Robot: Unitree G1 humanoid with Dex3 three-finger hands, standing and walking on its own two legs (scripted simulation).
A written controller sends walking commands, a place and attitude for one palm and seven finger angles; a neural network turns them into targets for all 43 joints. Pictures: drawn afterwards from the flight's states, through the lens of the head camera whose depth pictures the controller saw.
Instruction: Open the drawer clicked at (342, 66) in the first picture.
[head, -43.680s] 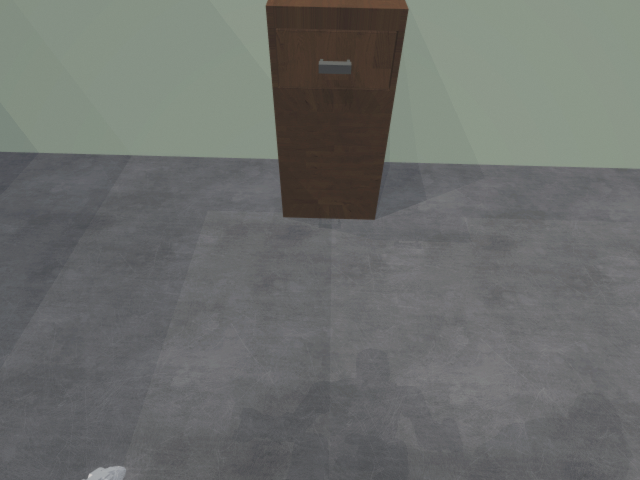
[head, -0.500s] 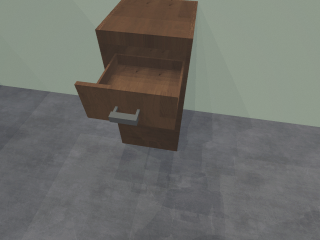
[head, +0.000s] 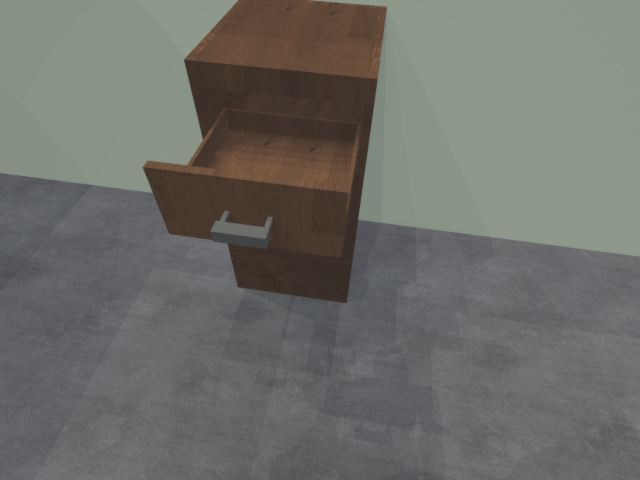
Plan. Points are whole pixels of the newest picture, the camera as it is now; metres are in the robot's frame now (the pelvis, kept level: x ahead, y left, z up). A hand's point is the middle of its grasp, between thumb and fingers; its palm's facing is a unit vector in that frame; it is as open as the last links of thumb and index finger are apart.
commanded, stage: look to check the result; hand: left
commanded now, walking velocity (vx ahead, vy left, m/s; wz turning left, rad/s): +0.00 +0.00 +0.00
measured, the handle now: (244, 226) +0.55 +0.17 -0.06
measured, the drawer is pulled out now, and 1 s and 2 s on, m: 0.29 0.29 0.29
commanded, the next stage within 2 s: stand and wait in 0.44 s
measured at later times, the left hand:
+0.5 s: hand out of the picture +0.02 +0.19 -0.17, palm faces +0.03 -0.97 -0.23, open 7.3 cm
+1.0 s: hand out of the picture +0.07 +0.22 -0.16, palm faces +0.01 -0.95 -0.30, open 7.3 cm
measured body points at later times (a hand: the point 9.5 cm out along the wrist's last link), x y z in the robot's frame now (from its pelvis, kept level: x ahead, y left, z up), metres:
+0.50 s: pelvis +0.00 -0.01 +0.00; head +0.02 +0.00 +0.45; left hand +0.02 +0.24 -0.15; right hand +0.02 -0.24 -0.16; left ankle +0.03 +0.12 -0.74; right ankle +0.00 -0.08 -0.74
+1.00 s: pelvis +0.02 -0.01 +0.00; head +0.04 -0.01 +0.45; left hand +0.07 +0.27 -0.14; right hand +0.07 -0.28 -0.15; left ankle +0.03 +0.12 -0.74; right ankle +0.00 -0.08 -0.74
